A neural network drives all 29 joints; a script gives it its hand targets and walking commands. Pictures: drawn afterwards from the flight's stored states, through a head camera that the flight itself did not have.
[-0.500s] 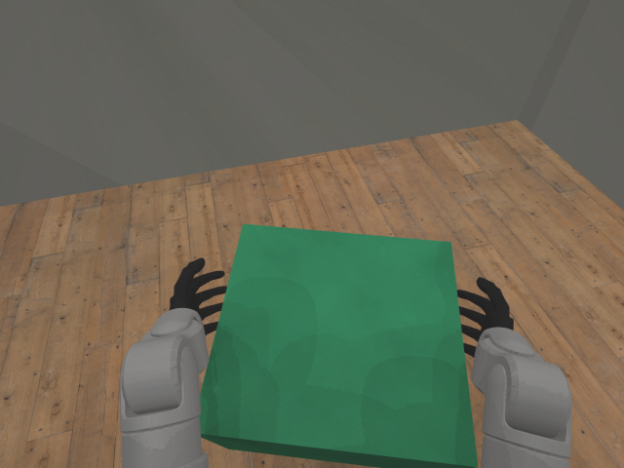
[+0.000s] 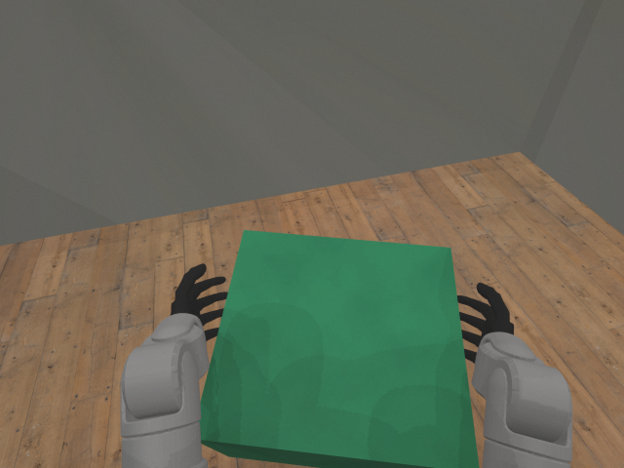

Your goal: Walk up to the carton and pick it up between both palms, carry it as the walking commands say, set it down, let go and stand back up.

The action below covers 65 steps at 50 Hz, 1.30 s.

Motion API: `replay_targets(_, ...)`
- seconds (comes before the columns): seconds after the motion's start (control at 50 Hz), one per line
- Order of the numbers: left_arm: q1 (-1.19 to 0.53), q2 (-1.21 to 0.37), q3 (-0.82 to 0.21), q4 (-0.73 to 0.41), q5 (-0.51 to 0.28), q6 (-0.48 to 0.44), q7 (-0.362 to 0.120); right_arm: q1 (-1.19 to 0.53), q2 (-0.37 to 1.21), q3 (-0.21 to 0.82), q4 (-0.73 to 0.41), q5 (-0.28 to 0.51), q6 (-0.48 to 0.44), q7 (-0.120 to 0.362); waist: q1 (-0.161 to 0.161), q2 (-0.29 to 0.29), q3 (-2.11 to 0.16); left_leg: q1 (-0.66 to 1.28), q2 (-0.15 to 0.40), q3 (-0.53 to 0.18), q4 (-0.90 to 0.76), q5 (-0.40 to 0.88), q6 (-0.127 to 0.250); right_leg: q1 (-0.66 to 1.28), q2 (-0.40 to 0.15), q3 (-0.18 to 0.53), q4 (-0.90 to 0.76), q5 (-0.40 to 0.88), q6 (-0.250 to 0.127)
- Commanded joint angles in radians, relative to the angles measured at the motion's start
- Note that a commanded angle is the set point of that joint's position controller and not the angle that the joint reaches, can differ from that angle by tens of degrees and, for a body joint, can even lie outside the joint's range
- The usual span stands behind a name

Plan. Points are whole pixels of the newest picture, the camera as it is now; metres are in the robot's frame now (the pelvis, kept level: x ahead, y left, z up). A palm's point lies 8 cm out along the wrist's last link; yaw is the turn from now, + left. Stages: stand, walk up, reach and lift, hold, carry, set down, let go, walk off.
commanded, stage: carry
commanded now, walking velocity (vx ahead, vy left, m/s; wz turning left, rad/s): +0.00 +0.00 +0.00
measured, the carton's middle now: (335, 356) +0.30 -0.01 -0.01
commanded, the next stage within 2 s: none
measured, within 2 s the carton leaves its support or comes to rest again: neither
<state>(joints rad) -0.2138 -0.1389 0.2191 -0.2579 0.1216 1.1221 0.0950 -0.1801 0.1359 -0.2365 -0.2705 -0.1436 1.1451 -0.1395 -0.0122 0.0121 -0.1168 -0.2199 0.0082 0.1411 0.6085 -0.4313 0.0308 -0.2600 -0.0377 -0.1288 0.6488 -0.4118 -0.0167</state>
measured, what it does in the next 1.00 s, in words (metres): steps on the spot: right foot, then left foot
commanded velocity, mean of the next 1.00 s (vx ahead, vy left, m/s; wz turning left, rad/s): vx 0.00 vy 0.00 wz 0.00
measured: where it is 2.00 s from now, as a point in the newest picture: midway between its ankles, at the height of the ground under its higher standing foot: outside the picture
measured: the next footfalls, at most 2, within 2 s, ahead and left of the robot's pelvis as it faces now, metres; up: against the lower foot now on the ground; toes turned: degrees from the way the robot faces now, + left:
right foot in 0.12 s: +0.04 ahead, -0.11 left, +0.00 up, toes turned -8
left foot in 0.28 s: +0.04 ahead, +0.09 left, +0.00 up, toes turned +8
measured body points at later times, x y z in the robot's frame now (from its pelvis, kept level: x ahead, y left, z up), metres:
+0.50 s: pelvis +0.06 +0.01 +0.00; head +0.05 +0.00 +0.45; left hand +0.35 +0.18 +0.07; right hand +0.33 -0.18 +0.06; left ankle +0.00 +0.08 -0.72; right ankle +0.00 -0.10 -0.72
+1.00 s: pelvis +0.03 +0.00 +0.00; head +0.01 +0.00 +0.45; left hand +0.32 +0.17 +0.08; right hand +0.31 -0.19 +0.06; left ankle +0.00 +0.08 -0.73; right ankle +0.00 -0.10 -0.73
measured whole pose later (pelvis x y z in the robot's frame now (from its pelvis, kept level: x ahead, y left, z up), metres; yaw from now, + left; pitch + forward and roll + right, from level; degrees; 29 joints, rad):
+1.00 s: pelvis +0.03 +0.00 +0.00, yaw +0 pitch +2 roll +0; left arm -0.20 -0.14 0.22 -0.20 0.15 1.06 0.07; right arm -0.16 0.13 -0.23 -0.20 -0.14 1.08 -0.13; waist -0.01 0.02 -0.10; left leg -0.28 0.01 0.14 0.65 -0.40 0.05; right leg -0.30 -0.05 -0.13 0.66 -0.39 -0.01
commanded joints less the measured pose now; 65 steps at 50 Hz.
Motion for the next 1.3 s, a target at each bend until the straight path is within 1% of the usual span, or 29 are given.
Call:
replay_targets(0.0, -0.436, -0.809, -0.775, -0.072, -0.414, 0.011, -0.307, -0.517, 0.861, 0.840, -0.089, 0.478, -0.003, 0.359, -0.016, 0.211, -0.316, 0.500, 0.211, -0.231, -0.021, 1.650, 0.098, -0.281, 0.022, -0.019, 0.321, 0.187, 0.022)
replay_targets(0.02, -0.465, -0.835, -0.783, -0.061, -0.422, 0.015, -0.311, -0.524, 0.880, 0.832, -0.070, 0.479, -0.002, 0.357, -0.014, 0.233, -0.234, 0.555, 0.268, -0.276, -0.042, 1.712, 0.155, -0.406, 0.042, 0.005, 0.153, -0.207, 0.014)
replay_targets(0.06, -0.496, -0.852, -0.792, -0.069, -0.434, 0.013, -0.309, -0.586, 0.865, 0.824, -0.116, 0.476, 0.002, 0.358, -0.007, 0.132, -0.207, 0.441, 0.260, -0.247, -0.062, 1.478, 0.143, -0.275, 0.033, 0.014, -0.015, -0.100, -0.004)
replay_targets(0.1, -0.522, -0.817, -0.746, -0.056, -0.389, 0.002, -0.304, -0.541, 0.831, 0.797, -0.020, 0.452, -0.001, 0.367, 0.023, 0.135, -0.265, 0.164, 0.158, -0.103, 0.048, 1.152, 0.031, 0.108, -0.046, 0.040, -0.138, 0.435, -0.042)
replay_targets(0.14, -0.425, -0.817, -0.737, -0.015, -0.384, 0.002, -0.303, -0.542, 0.814, 0.809, -0.045, 0.455, -0.002, 0.355, 0.039, -0.204, -0.342, -0.166, 0.036, -0.054, 0.371, 0.420, -0.020, 0.449, -0.229, 0.241, -0.023, 1.554, -0.174)
replay_targets(0.16, -0.345, -0.789, -0.601, 0.265, -0.269, -0.038, -0.316, -0.458, 0.775, 0.654, 0.217, 0.323, -0.051, 0.359, 0.026, -0.263, -0.308, -0.287, -0.002, -0.087, 0.360, -0.077, -0.021, 0.476, -0.272, 0.277, -0.061, 1.650, -0.197)
replay_targets(0.18, -0.418, -0.782, -0.649, 0.135, -0.299, -0.076, -0.318, -0.468, 0.809, 0.710, 0.153, 0.358, -0.081, 0.366, 0.023, -0.273, -0.296, -0.336, 0.018, -0.099, 0.234, -0.134, -0.005, 0.506, -0.273, 0.274, -0.054, 1.590, -0.193)
replay_targets(0.24, -0.440, -0.832, -0.756, -0.047, -0.375, -0.052, -0.304, -0.558, 0.864, 0.837, -0.077, 0.470, -0.064, 0.355, 0.010, -0.186, -0.295, -0.114, 0.028, -0.065, -0.073, 0.126, -0.001, 0.323, -0.200, 0.168, -0.024, 1.270, -0.102)
replay_targets(0.3, -0.507, -0.844, -0.846, -0.158, -0.435, -0.026, -0.303, -0.518, 0.862, 0.840, -0.130, 0.471, -0.046, 0.358, 0.003, 0.243, -0.321, 0.392, 0.276, -0.271, -0.072, 1.456, 0.113, -0.173, -0.017, 0.038, 0.127, -0.030, 0.012)
replay_targets(0.32, -0.429, -0.816, -0.819, -0.093, -0.423, -0.012, -0.302, -0.466, 0.835, 0.813, -0.072, 0.452, -0.025, 0.354, 0.003, 0.155, -0.313, 0.395, 0.289, -0.273, -0.053, 1.421, 0.149, -0.170, 0.003, 0.047, 0.048, -0.096, -0.003)
replay_targets(0.38, -0.496, -0.814, -0.800, -0.105, -0.414, -0.004, -0.296, -0.533, 0.841, 0.800, -0.051, 0.464, -0.017, 0.360, 0.018, 0.173, -0.307, 0.247, 0.201, -0.162, -0.016, 1.223, 0.069, -0.004, -0.030, 0.034, -0.098, 0.204, -0.008)
replay_targets(0.44, -0.434, -0.815, -0.760, -0.128, -0.435, -0.001, -0.292, -0.584, 0.794, 0.826, -0.212, 0.492, -0.008, 0.333, 0.006, -0.129, -0.348, 0.051, 0.111, -0.110, 0.031, 0.545, 0.006, 0.193, -0.157, 0.150, -0.053, 0.961, -0.076)
replay_targets(0.46, -0.426, -0.785, -0.692, 0.086, -0.348, -0.020, -0.302, -0.493, 0.806, 0.735, 0.088, 0.398, -0.029, 0.346, 0.005, -0.098, -0.319, -0.008, 0.092, -0.111, 0.029, 0.447, 0.013, 0.223, -0.174, 0.144, -0.052, 1.059, -0.084)
replay_targets(0.6, -0.358, -0.801, -0.701, 0.082, -0.329, -0.051, -0.300, -0.513, 0.783, 0.744, -0.014, 0.397, -0.069, 0.344, 0.012, 0.055, -0.338, 0.159, 0.151, -0.145, -0.008, 1.038, 0.038, 0.082, -0.079, 0.090, -0.010, 0.562, -0.026)
replay_targets(0.62, -0.438, -0.798, -0.830, -0.269, -0.476, -0.027, -0.286, -0.512, 0.819, 0.865, -0.269, 0.530, -0.036, 0.334, 0.015, 0.064, -0.342, 0.209, 0.158, -0.144, 0.007, 1.063, 0.042, 0.057, -0.074, 0.088, -0.012, 0.577, -0.042)
replay_targets(0.64, -0.393, -0.757, -0.666, 0.082, -0.301, -0.057, -0.298, -0.454, 0.770, 0.684, 0.082, 0.342, -0.069, 0.340, 0.005, 0.065, -0.340, 0.205, 0.166, -0.166, 0.006, 1.148, 0.052, 0.045, -0.062, 0.069, 0.010, 0.563, -0.037)
replay_targets(0.68, -0.360, -0.769, -0.703, 0.066, -0.321, -0.045, -0.289, -0.462, 0.780, 0.740, 0.042, 0.393, -0.063, 0.346, 0.009, 0.092, -0.344, 0.202, 0.163, -0.171, 0.003, 1.166, 0.056, 0.053, -0.069, 0.066, 0.003, 0.536, -0.041)
replay_targets(0.74, -0.424, -0.761, -0.747, -0.104, -0.401, -0.038, -0.286, -0.490, 0.770, 0.791, -0.111, 0.453, -0.046, 0.335, 0.005, -0.047, -0.314, 0.096, 0.136, -0.147, 0.008, 0.749, 0.038, 0.129, -0.115, 0.114, -0.060, 0.685, -0.059)
replay_targets(0.78, -0.405, -0.724, -0.642, 0.084, -0.315, -0.073, -0.290, -0.504, 0.727, 0.691, 0.052, 0.377, -0.081, 0.333, 0.000, -0.077, -0.345, 0.053, 0.112, -0.146, -0.027, 0.506, 0.032, 0.165, -0.149, 0.139, -0.068, 0.791, -0.069)
replay_targets(0.86, -0.432, -0.725, -0.723, -0.053, -0.387, -0.037, -0.279, -0.559, 0.709, 0.755, -0.114, 0.452, -0.050, 0.326, 0.009, -0.007, -0.264, 0.055, 0.137, -0.168, -0.077, 0.597, 0.032, 0.057, -0.113, 0.124, -0.082, 0.440, -0.043)
replay_targets(0.9, -0.431, -0.681, -0.614, 0.134, -0.278, -0.063, -0.278, -0.452, 0.681, 0.638, 0.141, 0.320, -0.075, 0.328, 0.006, -0.008, -0.241, 0.007, 0.130, -0.169, -0.071, 0.488, 0.037, 0.096, -0.117, 0.139, -0.130, 0.465, -0.056)
replay_targets(0.92, -0.463, -0.694, -0.675, -0.025, -0.359, -0.053, -0.278, -0.551, 0.692, 0.712, -0.062, 0.402, -0.067, 0.319, 0.004, -0.081, -0.250, -0.013, 0.129, -0.172, -0.074, 0.407, 0.030, 0.110, -0.131, 0.128, -0.145, 0.467, -0.047)
replay_targets(0.94, -0.378, -0.661, -0.574, 0.195, -0.248, -0.069, -0.282, -0.473, 0.653, 0.620, 0.164, 0.303, -0.081, 0.324, 0.006, -0.044, -0.223, -0.017, 0.118, -0.165, -0.084, 0.388, 0.034, 0.088, -0.135, 0.141, -0.137, 0.455, -0.053)
replay_targets(1.0, -0.391, -0.671, -0.600, 0.090, -0.303, -0.091, -0.275, -0.527, 0.652, 0.678, 0.013, 0.359, -0.097, 0.312, 0.009, -0.086, -0.246, 0.021, 0.120, -0.139, -0.044, 0.478, 0.027, 0.081, -0.134, 0.144, -0.129, 0.622, -0.062)
replay_targets(1.02, -0.391, -0.615, -0.501, 0.246, -0.206, -0.127, -0.274, -0.433, 0.623, 0.541, 0.268, 0.251, -0.131, 0.320, 0.009, -0.026, -0.293, 0.048, 0.121, -0.156, -0.055, 0.493, 0.032, 0.082, -0.137, 0.152, -0.125, 0.568, -0.062)
replay_targets(1.08, -0.350, -0.669, -0.580, 0.133, -0.262, -0.113, -0.271, -0.494, 0.636, 0.634, 0.056, 0.330, -0.130, 0.315, 0.015, 0.013, -0.276, 0.061, 0.147, -0.175, -0.086, 0.670, 0.050, 0.065, -0.124, 0.116, -0.093, 0.456, -0.041)
replay_targets(1.1, -0.447, -0.764, -0.753, -0.138, -0.402, -0.063, -0.273, -0.509, 0.746, 0.800, -0.164, 0.450, -0.074, 0.313, 0.008, 0.009, -0.234, 0.016, 0.140, -0.168, -0.083, 0.641, 0.027, 0.075, -0.128, 0.118, -0.110, 0.506, -0.041)
replay_targets(1.2, -0.441, -0.836, -0.771, -0.032, -0.407, 0.011, -0.313, -0.571, 0.831, 0.866, -0.134, 0.467, 0.001, 0.348, 0.018, -0.131, -0.210, -0.134, 0.120, -0.159, 0.029, 0.531, -0.001, 0.157, -0.203, 0.112, -0.009, 0.880, -0.045)
replay_targets(1.28, -0.484, -0.862, -0.766, -0.030, -0.411, 0.042, -0.315, -0.644, 0.880, 0.861, -0.124, 0.504, 0.029, 0.361, 0.024, -0.069, -0.207, -0.179, 0.139, -0.208, 0.005, 0.497, 0.017, 0.151, -0.186, 0.086, -0.007, 0.622, -0.037)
